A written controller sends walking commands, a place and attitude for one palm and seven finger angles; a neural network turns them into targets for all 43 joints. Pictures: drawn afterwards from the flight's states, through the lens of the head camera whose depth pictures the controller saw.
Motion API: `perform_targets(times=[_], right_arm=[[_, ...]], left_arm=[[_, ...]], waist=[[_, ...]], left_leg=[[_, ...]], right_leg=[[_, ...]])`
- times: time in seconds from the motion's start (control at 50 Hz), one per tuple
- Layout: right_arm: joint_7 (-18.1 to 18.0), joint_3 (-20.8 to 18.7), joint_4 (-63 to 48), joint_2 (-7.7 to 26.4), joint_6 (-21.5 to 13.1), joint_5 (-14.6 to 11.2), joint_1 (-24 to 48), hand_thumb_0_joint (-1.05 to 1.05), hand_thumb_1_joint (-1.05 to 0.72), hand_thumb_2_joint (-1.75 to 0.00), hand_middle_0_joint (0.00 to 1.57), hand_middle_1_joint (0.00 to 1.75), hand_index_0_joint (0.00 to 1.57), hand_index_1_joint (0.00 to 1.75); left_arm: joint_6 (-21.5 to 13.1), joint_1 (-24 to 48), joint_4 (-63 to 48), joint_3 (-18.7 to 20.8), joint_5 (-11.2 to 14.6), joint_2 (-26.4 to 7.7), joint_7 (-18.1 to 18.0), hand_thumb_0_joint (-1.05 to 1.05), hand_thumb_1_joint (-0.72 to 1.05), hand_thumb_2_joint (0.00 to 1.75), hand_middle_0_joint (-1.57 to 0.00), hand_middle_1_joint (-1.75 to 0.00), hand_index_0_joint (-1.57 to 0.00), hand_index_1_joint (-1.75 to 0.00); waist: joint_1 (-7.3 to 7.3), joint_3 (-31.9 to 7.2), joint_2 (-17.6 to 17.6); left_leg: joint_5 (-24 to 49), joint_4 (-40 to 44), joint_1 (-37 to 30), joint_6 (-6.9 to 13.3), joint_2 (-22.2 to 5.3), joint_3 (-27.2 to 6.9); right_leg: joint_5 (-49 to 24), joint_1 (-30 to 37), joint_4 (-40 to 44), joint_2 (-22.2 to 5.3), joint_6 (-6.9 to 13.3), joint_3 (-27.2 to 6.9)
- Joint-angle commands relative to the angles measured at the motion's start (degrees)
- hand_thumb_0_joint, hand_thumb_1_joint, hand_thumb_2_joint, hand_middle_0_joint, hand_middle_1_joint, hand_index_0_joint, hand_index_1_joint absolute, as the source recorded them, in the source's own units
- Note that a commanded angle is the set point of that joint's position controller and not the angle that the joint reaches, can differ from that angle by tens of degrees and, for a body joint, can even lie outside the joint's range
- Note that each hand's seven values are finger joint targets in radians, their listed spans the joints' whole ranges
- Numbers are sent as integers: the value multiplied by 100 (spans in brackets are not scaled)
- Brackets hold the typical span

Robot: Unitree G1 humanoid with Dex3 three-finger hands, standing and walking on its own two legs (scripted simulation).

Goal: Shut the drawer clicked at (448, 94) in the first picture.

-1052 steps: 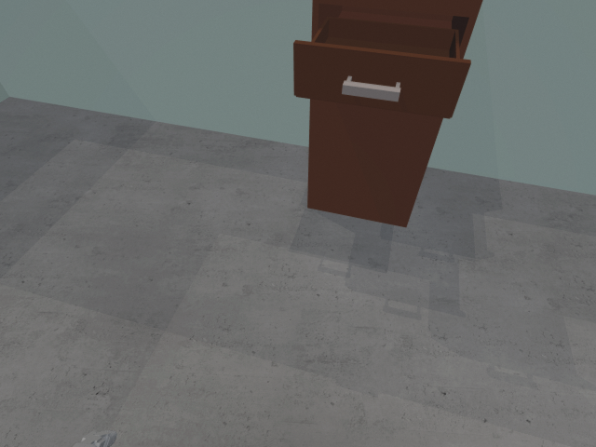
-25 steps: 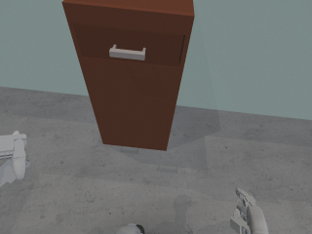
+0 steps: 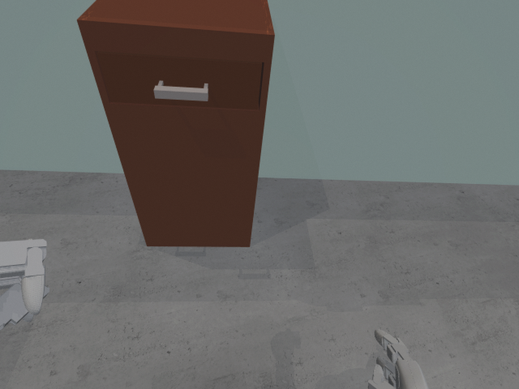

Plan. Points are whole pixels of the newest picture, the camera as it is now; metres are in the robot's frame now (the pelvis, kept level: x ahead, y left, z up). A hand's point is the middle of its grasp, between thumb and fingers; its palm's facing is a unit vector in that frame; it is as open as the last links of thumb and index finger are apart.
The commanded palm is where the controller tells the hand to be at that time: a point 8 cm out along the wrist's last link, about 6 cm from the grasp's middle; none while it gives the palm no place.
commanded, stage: stop stepping back and stand still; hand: left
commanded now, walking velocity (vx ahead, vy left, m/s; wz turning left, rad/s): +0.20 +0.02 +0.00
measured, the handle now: (182, 89) +0.83 +0.23 +0.03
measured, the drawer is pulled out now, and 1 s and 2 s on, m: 0.00 0.00 0.00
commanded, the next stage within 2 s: let the arm hang, fingers relaxed in 1.18 s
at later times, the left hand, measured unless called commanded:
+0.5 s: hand out of the picture +0.13 +0.24 +0.17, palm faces +0.39 -0.80 -0.45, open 3.2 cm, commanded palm +0.08 +0.28 +0.17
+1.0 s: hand (10, 314) +0.17 +0.26 +0.15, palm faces +0.36 -0.80 -0.47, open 3.2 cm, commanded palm +0.11 +0.30 +0.17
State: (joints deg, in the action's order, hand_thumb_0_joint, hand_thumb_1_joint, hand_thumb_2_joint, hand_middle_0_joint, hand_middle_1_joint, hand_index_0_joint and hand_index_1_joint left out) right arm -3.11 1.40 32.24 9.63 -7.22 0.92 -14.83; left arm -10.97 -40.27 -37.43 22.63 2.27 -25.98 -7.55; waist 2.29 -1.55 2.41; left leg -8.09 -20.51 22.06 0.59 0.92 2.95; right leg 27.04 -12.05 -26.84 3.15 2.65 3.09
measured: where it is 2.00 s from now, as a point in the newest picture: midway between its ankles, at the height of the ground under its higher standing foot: outside the picture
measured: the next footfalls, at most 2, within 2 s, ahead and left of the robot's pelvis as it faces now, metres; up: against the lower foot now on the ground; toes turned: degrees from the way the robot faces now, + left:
left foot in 0.18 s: +0.02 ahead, +0.14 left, +0.00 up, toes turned +3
right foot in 0.36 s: +0.03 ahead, -0.08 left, +0.00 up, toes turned -2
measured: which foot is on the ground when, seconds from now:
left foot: down 0.00-0.00, up 0.02-0.16, down 0.18-1.00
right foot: down 0.00-0.20, up 0.22-0.34, down 0.36-1.00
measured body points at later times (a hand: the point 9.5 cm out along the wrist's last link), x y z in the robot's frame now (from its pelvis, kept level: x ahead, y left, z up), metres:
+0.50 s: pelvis -0.05 +0.00 -0.01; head -0.07 +0.02 +0.44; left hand +0.10 +0.28 +0.19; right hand +0.08 -0.23 -0.10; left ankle -0.02 +0.12 -0.71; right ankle -0.01 -0.08 -0.74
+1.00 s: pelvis -0.02 +0.02 +0.00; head -0.01 +0.02 +0.45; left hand +0.14 +0.30 +0.18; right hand +0.16 -0.20 -0.08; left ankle -0.02 +0.13 -0.74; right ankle -0.01 -0.08 -0.74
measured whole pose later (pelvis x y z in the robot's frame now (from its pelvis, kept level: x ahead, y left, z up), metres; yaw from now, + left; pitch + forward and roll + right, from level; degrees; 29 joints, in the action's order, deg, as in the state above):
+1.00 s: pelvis -0.02 +0.02 +0.00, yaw +1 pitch +0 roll +0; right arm -4.1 0.9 34.8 11.3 -6.7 -0.2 -10.8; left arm -11.4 -35.6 -30.8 19.7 1.5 -21.6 -7.9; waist -0.3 1.0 0.1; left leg -14.0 -27.0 12.9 0.4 -0.3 1.8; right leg 13.7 -13.5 -27.1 0.1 1.2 3.1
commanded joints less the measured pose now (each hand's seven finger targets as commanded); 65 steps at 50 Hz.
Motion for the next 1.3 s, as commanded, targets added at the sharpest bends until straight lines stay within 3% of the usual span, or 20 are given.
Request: perform_targets(times=[0.0,0.08,0.12,0.16,0.2,0.3,0.32,0.34,0.38,0.44,0.5,0.54,0.56,0.6,0.7,0.74,0.88,1.24,1.26,1.28], right_arm=[[-144,-405,-505,886,20,70,740,0,-90,-90,20,30,20,30],[-289,-361,-310,897,-134,-22,665,0,-90,-90,20,30,20,30],[-361,-290,-251,958,-243,-27,720,0,-90,-90,20,30,20,30],[-381,-280,-461,1118,-354,-64,685,0,-90,-90,20,30,20,30],[-228,-289,-404,902,-415,-19,744,0,-90,-90,20,30,20,30],[-63,-301,-630,884,-230,1,868,0,-90,-90,20,30,20,30],[-68,-368,-650,867,-134,16,844,0,-90,-90,20,30,20,30],[-69,-409,-611,831,-81,-23,719,0,-90,-90,20,30,20,30],[-93,-374,-351,812,-194,-6,540,0,-90,-90,20,30,20,30],[-224,-307,-358,732,-205,-12,636,0,-90,-90,20,30,20,30],[-317,-263,-274,820,-345,9,600,0,-90,-90,20,30,20,30],[-332,-306,-434,980,-434,-25,660,0,-90,-90,20,30,20,30],[-289,-297,-436,984,-429,-77,671,0,-90,-90,20,30,20,30],[-247,-251,-402,855,-412,-73,780,0,-90,-90,20,30,20,30],[-123,-337,-389,815,-403,-66,670,0,-90,-90,20,30,20,30],[-95,-344,-366,791,-336,-95,653,0,-90,-90,20,30,20,30],[-182,-294,-544,856,-247,-96,821,0,-90,-90,20,30,20,30],[-213,-334,-664,878,-116,-98,898,0,-90,-90,20,30,20,30],[367,-697,845,2074,-336,-129,1038,0,-90,-90,20,30,20,30],[393,-669,748,1667,58,-189,586,0,-90,-90,20,30,20,30]], left_arm=[[-262,694,-1325,858,79,-959,-140,0,90,90,-140,-160,-140,-160],[-144,1183,-219,321,-31,-390,-240,0,90,90,-140,-160,-140,-160],[-171,1622,-293,69,-92,-269,-273,0,90,90,-140,-160,-140,-160],[-280,1697,-807,81,-112,-335,-277,0,90,90,-140,-160,-140,-160],[-314,1320,-811,352,-136,-551,-217,0,90,90,-140,-160,-140,-160],[-320,118,-968,597,-159,-673,-206,0,90,90,-140,-160,-140,-160],[-315,162,-833,611,-169,-683,-185,0,90,90,-140,-160,-140,-160],[-283,224,-719,742,-102,-735,-188,0,90,90,-140,-160,-140,-160],[-443,928,-816,906,-36,-892,-218,0,90,90,-140,-160,-140,-160],[-366,824,-327,455,-50,-407,-180,0,90,90,-140,-160,-140,-160],[-420,1065,-421,290,-114,-347,-236,0,90,90,-140,-160,-140,-160],[-489,1187,-741,179,-117,-276,-233,0,90,90,-140,-160,-140,-160],[-514,1090,-763,322,-115,-419,-242,0,90,90,-140,-160,-140,-160],[-449,1016,-641,394,-198,-422,-203,0,90,90,-140,-160,-140,-160],[-477,675,-534,487,-106,-458,-171,0,90,90,-140,-160,-140,-160],[-412,679,-468,443,-66,-390,-191,0,90,90,-140,-160,-140,-160],[-414,523,-531,383,-60,-365,-182,0,90,90,-140,-160,-140,-160],[-415,424,-500,424,4,-417,-158,0,90,90,-140,-160,-140,-160],[425,1343,4302,-1656,-544,76,683,0,90,90,-140,-160,-140,-160],[850,1331,4432,-1499,-437,200,758,0,90,90,-136,-156,-136,-156]], waist=[[-202,-356,693],[-37,184,562],[-9,413,-336],[-57,413,-1962],[-41,270,-1878],[-304,157,-980],[-307,286,-61],[-237,241,883],[-58,-90,359],[-52,179,470],[-89,168,-185],[-156,128,-1254],[-220,-119,-1237],[-227,318,-1290],[-187,-52,299],[-134,-122,224],[-215,-412,-627],[-223,-321,-490],[25,191,-529],[-60,-350,-464]], left_leg=[[-960,-3454,-210,-178,-109,-351],[-1349,-2515,-684,72,-439,-298],[-1650,-887,-837,175,-382,-191],[-2183,678,-790,691,-1464,-2358],[-3105,1331,-274,951,-1820,-3187],[-2910,102,1649,322,-906,-1101],[-2579,-1513,1826,98,-244,-429],[-1878,-3334,1625,-8,59,-146],[-1462,-4315,1074,-5,-265,-423],[-1323,-2591,-315,68,-451,-174],[-1322,-696,-1186,209,-329,-50],[-1347,294,-1051,557,-1189,-1459],[-1268,404,-745,631,-1438,-1824],[-2466,856,349,591,-1378,-1632],[-793,-1135,-429,124,-293,-347],[-664,-1504,-488,50,-222,-308],[1111,-217,-1115,168,-714,-720],[268,-40,-933,92,-528,-616],[1191,-1101,-520,180,-681,-766],[1204,-1001,-790,104,-684,-718]], right_leg=[[1047,-1512,1851,-2251,953,-2052],[1537,-2039,1347,-1783,481,-1020],[1406,-1725,453,-1378,289,-541],[250,-1661,-1695,-367,-209,117],[274,-1485,-2795,-323,-249,-252],[18,1329,-213,-275,-30,-111],[751,960,713,-819,327,-1108],[1381,94,1786,-2132,829,-2997],[1146,-569,1736,-2308,951,-2761],[1465,-1730,1488,-1783,541,-1447],[970,-1508,804,-1350,247,-960],[-376,-1159,-585,-611,-156,-378],[-700,-721,-870,-431,-324,-188],[-578,-99,-869,-466,-320,-202],[-916,-314,986,-1215,33,-1542],[-1192,-292,1159,-1565,267,-1766],[-2651,217,112,-662,-225,-459],[-2273,313,600,-720,-212,-566],[-3058,-597,-360,-1131,-69,-289],[-2506,-530,-234,-1044,-69,-506]])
